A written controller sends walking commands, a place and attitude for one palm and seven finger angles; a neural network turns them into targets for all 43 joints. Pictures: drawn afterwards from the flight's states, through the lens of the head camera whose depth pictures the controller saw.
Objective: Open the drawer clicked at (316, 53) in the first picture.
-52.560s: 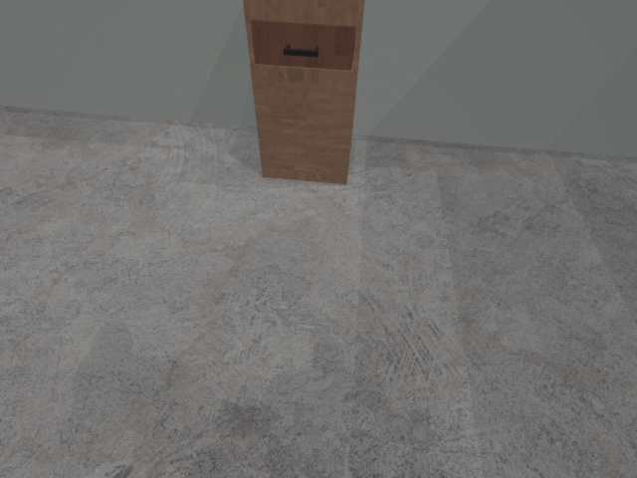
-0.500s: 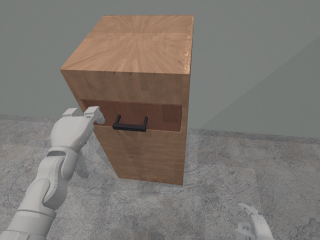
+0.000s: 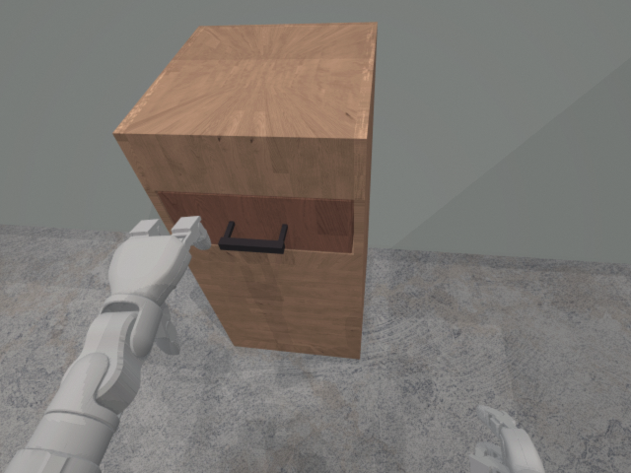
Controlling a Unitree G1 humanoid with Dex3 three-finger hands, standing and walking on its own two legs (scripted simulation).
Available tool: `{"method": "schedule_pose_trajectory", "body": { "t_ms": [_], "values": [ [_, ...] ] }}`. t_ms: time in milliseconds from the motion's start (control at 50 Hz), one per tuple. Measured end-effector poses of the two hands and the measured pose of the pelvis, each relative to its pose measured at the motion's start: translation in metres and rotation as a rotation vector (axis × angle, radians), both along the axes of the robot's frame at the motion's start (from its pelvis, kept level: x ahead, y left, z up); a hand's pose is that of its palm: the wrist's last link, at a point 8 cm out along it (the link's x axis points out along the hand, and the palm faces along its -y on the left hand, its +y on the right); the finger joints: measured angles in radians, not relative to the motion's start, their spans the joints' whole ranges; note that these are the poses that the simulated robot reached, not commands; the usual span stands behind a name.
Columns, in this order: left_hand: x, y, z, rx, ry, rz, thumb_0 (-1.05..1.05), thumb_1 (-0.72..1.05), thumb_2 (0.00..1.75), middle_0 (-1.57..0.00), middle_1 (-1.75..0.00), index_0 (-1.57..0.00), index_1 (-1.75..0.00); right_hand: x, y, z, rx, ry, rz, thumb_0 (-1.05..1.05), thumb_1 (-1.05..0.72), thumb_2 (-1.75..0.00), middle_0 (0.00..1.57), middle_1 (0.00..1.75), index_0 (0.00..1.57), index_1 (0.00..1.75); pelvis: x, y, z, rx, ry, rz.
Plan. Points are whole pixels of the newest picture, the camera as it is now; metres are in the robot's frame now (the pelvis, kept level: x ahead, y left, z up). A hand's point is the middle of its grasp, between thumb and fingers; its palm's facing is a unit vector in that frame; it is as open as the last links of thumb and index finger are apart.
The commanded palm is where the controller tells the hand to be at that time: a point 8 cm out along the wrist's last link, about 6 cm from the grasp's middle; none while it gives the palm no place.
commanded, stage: move the hooked fingers above the handle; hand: left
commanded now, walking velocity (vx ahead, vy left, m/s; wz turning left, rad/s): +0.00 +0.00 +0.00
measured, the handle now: (254, 237) +0.55 +0.21 -0.11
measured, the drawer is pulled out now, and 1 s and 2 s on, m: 0.00 0.00 0.00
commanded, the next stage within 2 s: none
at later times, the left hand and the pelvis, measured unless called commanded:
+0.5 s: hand (209, 270) +0.38 +0.22 +0.01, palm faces -0.07 -0.05 -1.00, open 13.8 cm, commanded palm +0.37 +0.23 +0.07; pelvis +0.00 +0.00 -0.01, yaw -1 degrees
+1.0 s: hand (237, 249) +0.44 +0.20 -0.02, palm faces -0.05 -0.04 -1.00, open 13.8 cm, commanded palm +0.43 +0.22 +0.03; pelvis -0.01 +0.00 -0.03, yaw -1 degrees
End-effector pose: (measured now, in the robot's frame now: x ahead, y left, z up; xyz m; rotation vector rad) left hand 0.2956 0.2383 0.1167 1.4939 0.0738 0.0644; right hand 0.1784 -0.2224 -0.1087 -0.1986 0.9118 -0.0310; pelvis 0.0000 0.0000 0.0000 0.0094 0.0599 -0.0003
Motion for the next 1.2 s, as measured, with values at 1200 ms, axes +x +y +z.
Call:
{"method": "schedule_pose_trajectory", "body": {
  "t_ms": [1200],
  "values": [
    [0.157, -0.028, -0.101, 0.066, 0.056, -0.056, 0.00, -0.49, 0.30, -0.32, -1.20, -0.32, -1.20, -0.177, -0.044, -0.056, -0.118, 0.431, -0.257, 0.01, -0.91, -0.90, 0.20, 0.30, 0.21, 0.30, -0.010, 0.008, -0.043, -0.009, 0.309, -0.021]
  ]
}}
